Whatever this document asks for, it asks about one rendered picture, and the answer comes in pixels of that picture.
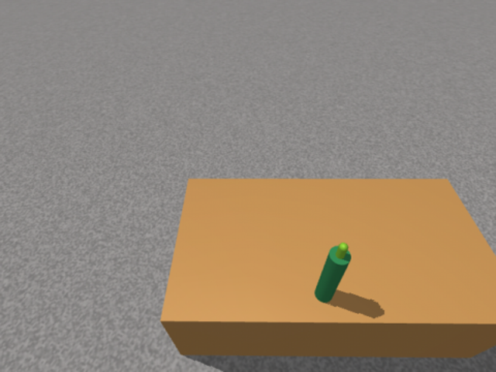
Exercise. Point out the bottle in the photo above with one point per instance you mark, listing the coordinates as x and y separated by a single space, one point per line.
335 266

